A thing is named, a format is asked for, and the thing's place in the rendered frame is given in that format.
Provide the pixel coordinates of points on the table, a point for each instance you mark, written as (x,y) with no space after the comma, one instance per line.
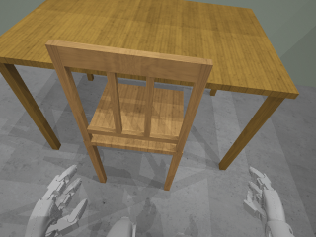
(243,58)

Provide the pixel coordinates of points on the right robot forearm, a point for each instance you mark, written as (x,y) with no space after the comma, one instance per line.
(277,228)

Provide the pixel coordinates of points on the robot left thigh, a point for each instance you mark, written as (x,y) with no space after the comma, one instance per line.
(123,228)

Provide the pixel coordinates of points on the robot left hand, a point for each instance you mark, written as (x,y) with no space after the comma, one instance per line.
(49,208)

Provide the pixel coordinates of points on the robot left shin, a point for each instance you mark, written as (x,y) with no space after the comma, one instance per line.
(125,218)

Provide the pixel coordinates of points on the chair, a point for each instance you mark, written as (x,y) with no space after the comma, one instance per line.
(132,117)

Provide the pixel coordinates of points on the robot right hand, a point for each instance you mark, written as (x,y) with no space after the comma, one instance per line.
(267,206)

